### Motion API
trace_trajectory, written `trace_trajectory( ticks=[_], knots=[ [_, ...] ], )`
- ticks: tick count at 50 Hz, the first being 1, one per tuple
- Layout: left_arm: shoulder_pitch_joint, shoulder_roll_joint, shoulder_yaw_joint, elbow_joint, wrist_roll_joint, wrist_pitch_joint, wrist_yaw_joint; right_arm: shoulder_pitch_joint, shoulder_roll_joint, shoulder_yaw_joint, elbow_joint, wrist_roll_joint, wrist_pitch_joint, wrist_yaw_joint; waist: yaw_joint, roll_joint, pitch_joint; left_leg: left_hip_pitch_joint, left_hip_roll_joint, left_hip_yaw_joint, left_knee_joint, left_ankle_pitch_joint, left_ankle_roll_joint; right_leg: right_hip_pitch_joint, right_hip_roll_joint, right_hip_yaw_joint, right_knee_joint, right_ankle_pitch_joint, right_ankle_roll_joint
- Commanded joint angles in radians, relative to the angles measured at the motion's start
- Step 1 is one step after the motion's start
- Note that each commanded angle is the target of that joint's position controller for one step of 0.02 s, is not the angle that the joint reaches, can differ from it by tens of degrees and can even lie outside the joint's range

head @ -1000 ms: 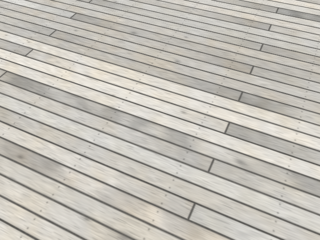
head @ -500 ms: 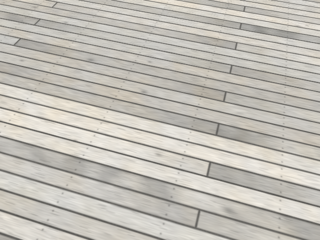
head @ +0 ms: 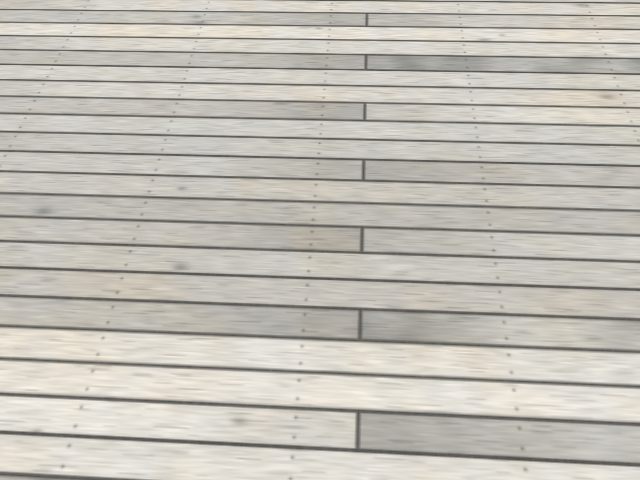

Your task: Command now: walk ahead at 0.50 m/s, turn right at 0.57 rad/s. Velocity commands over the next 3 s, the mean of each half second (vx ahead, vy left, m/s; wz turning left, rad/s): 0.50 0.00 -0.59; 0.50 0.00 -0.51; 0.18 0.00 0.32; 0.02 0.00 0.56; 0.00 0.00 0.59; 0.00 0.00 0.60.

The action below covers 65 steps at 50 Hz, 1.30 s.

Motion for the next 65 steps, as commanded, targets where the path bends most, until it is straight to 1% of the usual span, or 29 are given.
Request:
trace_trajectory(
  ticks=[1,4,8,11,13,14,15,16,17,19,21,24,30,34,37,39,40,41,42,43,44,45,46,50,55,60,63,64,65],
  knots=[
    [-0.028,0.167,0.044,-0.075,-0.004,-0.018,0.023,-0.002,-0.070,-0.017,-0.062,-0.010,0.008,-0.006,-0.032,-0.047,-0.066,-0.047,0.002,0.017,-0.157,0.128,-0.048,0.027,-0.245,0.241,-0.170,0.295,-0.183],
    [0.010,0.176,0.047,-0.058,-0.010,-0.006,0.035,-0.116,-0.040,-0.003,-0.087,-0.004,0.004,0.001,0.016,-0.085,-0.055,0.032,-0.047,0.028,-0.401,0.341,-0.056,-0.020,-0.186,0.195,-0.148,0.189,-0.123],
    [0.069,0.173,0.049,-0.029,-0.019,0.005,0.038,-0.194,-0.069,-0.012,-0.115,0.015,-0.010,0.015,0.045,-0.108,-0.055,0.082,-0.082,-0.001,-0.541,0.386,-0.038,0.040,-0.219,0.285,-0.090,0.080,-0.095],
    [0.060,0.166,0.050,-0.026,-0.016,0.013,0.043,-0.157,-0.108,-0.031,-0.111,0.018,-0.024,0.021,0.013,-0.143,-0.060,0.127,-0.083,-0.020,-0.584,0.273,0.003,0.117,-0.254,0.374,-0.002,0.077,-0.075],
    [0.037,0.125,0.036,-0.036,-0.010,0.016,0.040,-0.002,-0.144,-0.055,-0.075,0.010,-0.034,0.012,-0.071,-0.144,-0.135,0.361,-0.062,-0.008,-0.637,0.257,0.059,0.083,-0.194,0.348,0.156,0.142,-0.030],
    [0.046,0.064,0.013,-0.054,0.005,0.013,0.036,0.144,-0.195,-0.069,-0.064,-0.007,-0.036,0.004,-0.128,-0.042,-0.277,0.615,0.101,-0.164,-0.618,0.188,0.122,-0.030,-0.132,0.268,0.426,0.015,0.007],
    [0.187,0.008,-0.006,-0.083,-0.024,0.004,0.035,0.227,-0.270,-0.088,-0.028,-0.015,-0.021,0.007,-0.065,0.298,-0.389,0.919,0.320,-0.637,-0.711,-0.040,0.290,-0.390,0.005,0.138,0.747,-0.431,0.076],
    [0.183,0.115,0.010,-0.056,-0.036,0.003,0.039,0.209,-0.177,-0.070,-0.038,0.012,-0.016,0.013,-0.086,0.216,-0.329,0.891,0.336,-0.734,-0.764,-0.268,0.281,-0.519,-0.081,0.157,0.883,-0.418,0.091],
    [0.072,0.172,0.027,-0.064,-0.029,0.008,0.039,0.166,-0.115,-0.054,-0.050,0.014,-0.009,0.008,-0.115,0.122,-0.202,0.776,0.290,-0.568,-0.776,-0.241,0.235,-0.550,-0.115,0.139,0.916,-0.323,0.098],
    [-0.022,0.156,0.031,-0.088,-0.008,0.012,0.038,0.092,-0.076,-0.038,-0.046,0.000,0.002,0.004,-0.088,0.052,-0.077,0.571,0.208,-0.335,-0.806,0.013,0.201,-0.505,-0.175,0.103,0.857,-0.204,0.108],
    [-0.013,0.117,0.028,-0.095,-0.019,0.020,0.026,0.079,-0.060,-0.033,-0.032,-0.004,-0.002,0.000,-0.058,0.097,-0.055,0.481,0.164,-0.204,-0.854,0.118,0.191,-0.438,-0.212,0.084,0.803,-0.161,0.107],
    [-0.049,0.071,0.016,-0.120,-0.016,0.032,0.021,0.090,-0.090,-0.044,-0.004,0.006,-0.011,0.000,-0.054,0.076,-0.033,0.459,0.175,-0.098,-0.904,0.225,0.221,-0.467,-0.231,0.060,0.716,-0.123,0.121],
    [-0.182,0.046,0.001,-0.150,-0.013,0.017,-0.007,0.101,-0.140,-0.055,0.032,0.010,0.003,-0.006,-0.093,0.041,-0.011,0.503,0.151,0.115,-0.915,0.376,0.194,-0.439,-0.224,-0.001,0.412,0.152,0.118],
    [-0.282,0.046,-0.001,-0.191,-0.017,0.015,-0.031,0.154,-0.174,-0.064,0.064,0.027,0.023,-0.007,-0.118,0.038,0.022,0.587,0.181,0.180,-0.891,0.429,0.169,-0.411,-0.202,-0.057,0.277,0.140,0.083],
    [-0.242,0.092,0.022,-0.201,-0.008,0.022,-0.037,0.152,-0.217,-0.078,0.067,0.043,0.041,-0.013,-0.062,0.071,-0.027,0.654,0.192,0.236,-0.733,0.832,0.140,-0.287,-0.128,-0.125,0.239,-0.003,0.024],
    [0.020,0.174,0.073,-0.135,-0.010,0.033,-0.023,0.137,-0.211,-0.074,0.059,0.048,0.052,-0.021,0.089,0.048,-0.169,0.546,0.147,0.286,-0.377,0.954,0.096,0.085,-0.048,-0.148,0.162,0.034,-0.044],
    [0.166,0.254,0.101,-0.101,-0.018,0.045,-0.001,0.167,-0.145,-0.048,0.040,0.012,0.047,-0.021,0.132,-0.096,-0.260,0.276,0.098,0.285,-0.056,0.521,0.053,0.393,-0.191,0.087,0.154,0.043,-0.107],
    [0.106,0.342,0.101,-0.127,-0.021,0.030,-0.003,0.241,-0.031,-0.008,-0.022,-0.013,0.020,-0.007,0.002,-0.313,-0.373,-0.117,-0.111,0.142,0.251,-0.296,0.006,0.639,-0.421,0.685,0.015,-0.198,-0.293],
    [0.127,0.242,0.075,-0.143,-0.017,0.013,-0.011,0.117,-0.134,-0.026,-0.029,0.023,-0.010,0.006,0.091,-0.175,-0.406,-0.217,-0.081,-0.027,0.325,-0.266,0.022,0.637,-0.439,0.755,-0.089,-0.285,-0.276],
    [0.093,0.203,0.060,-0.129,-0.008,-0.002,-0.013,0.045,-0.159,-0.033,-0.058,0.051,-0.026,0.012,0.083,-0.142,-0.257,-0.274,-0.044,-0.014,0.288,-0.162,0.040,0.524,-0.412,0.616,-0.104,-0.206,-0.234],
    [0.031,0.167,0.047,-0.125,-0.008,-0.008,-0.011,0.060,-0.140,-0.026,-0.039,0.041,-0.032,0.007,0.033,-0.051,-0.187,-0.220,0.007,-0.005,0.202,-0.073,0.044,0.381,-0.377,0.481,-0.101,-0.081,-0.199],
    [-0.031,0.134,0.036,-0.131,0.000,-0.010,-0.008,0.075,-0.138,-0.028,-0.020,0.021,-0.028,0.004,-0.004,-0.041,-0.144,-0.153,0.042,0.002,0.125,-0.021,0.035,0.262,-0.347,0.383,-0.107,0.052,-0.175],
    [-0.066,0.107,0.024,-0.139,0.013,-0.014,-0.005,0.105,-0.138,-0.030,-0.004,0.020,-0.014,0.006,-0.034,-0.064,-0.134,-0.086,0.066,-0.001,0.100,0.013,0.028,0.187,-0.325,0.324,-0.131,0.140,-0.166],
    [-0.065,0.128,0.022,-0.086,0.020,-0.037,0.005,0.111,-0.090,-0.021,0.016,0.013,0.030,0.003,-0.053,-0.063,-0.079,-0.044,0.063,0.033,-0.007,0.110,-0.020,0.055,-0.306,0.139,-0.187,0.455,-0.161],
    [-0.055,0.124,0.015,-0.031,0.032,-0.032,0.029,-0.002,-0.034,0.000,-0.004,0.015,0.020,0.019,0.001,-0.072,-0.057,0.059,0.000,0.070,-0.364,0.461,-0.012,0.040,-0.237,-0.070,-0.180,0.537,-0.073],
    [-0.060,0.149,0.026,0.017,0.016,-0.003,0.041,-0.034,-0.079,-0.019,-0.047,0.014,0.022,0.051,0.006,-0.089,-0.057,0.009,-0.038,0.063,-0.476,0.345,0.034,0.224,-0.322,-0.060,-0.072,0.576,-0.060],
    [-0.098,0.150,0.030,0.010,-0.001,0.029,0.065,0.118,-0.125,-0.048,-0.033,0.002,0.023,0.062,-0.076,-0.080,-0.126,0.160,-0.106,0.115,-0.568,0.277,0.086,0.246,-0.297,-0.082,0.206,0.729,-0.008],
    [-0.070,0.144,0.026,-0.002,0.012,0.030,0.071,0.196,-0.189,-0.070,-0.029,0.000,0.022,0.049,-0.104,0.011,-0.201,0.339,-0.052,0.010,-0.604,0.628,0.134,0.154,-0.219,-0.124,0.431,0.566,0.056],
    [0.029,0.075,0.004,-0.031,0.051,0.021,0.062,0.209,-0.269,-0.082,-0.051,-0.008,0.028,0.033,-0.038,0.230,-0.313,0.656,0.187,-0.325,-0.538,1.059,0.306,-0.177,-0.052,-0.133,0.792,-0.186,0.139]
  ],
)
Next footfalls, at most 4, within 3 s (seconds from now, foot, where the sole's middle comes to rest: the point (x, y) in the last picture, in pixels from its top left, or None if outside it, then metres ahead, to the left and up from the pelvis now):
0.28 left None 0.35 0.14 -0.78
0.78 right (454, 445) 0.53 -0.21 -0.78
1.28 left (422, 313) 0.84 -0.16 -0.78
1.70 right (519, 350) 0.75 -0.37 -0.78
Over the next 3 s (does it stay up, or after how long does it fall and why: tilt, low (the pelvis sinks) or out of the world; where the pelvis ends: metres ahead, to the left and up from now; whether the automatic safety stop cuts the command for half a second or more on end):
stays up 0.68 -0.21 -0.01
